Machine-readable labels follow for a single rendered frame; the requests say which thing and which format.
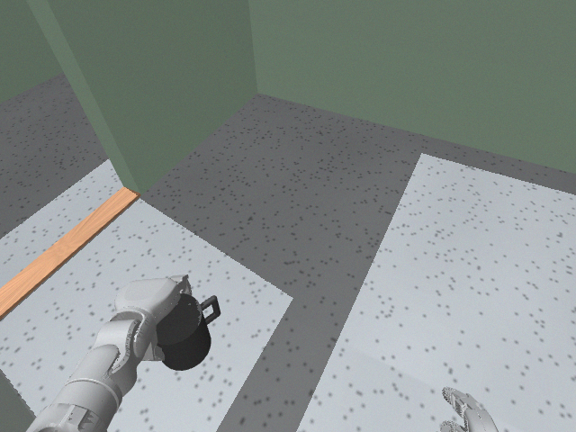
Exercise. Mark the mug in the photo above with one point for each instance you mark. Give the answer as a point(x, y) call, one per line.
point(183, 334)

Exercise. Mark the right robot hand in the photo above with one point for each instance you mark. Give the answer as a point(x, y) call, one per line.
point(475, 419)

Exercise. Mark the left robot hand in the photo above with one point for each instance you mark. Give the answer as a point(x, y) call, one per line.
point(156, 296)

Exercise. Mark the left robot arm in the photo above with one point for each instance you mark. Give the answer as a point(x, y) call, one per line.
point(93, 393)

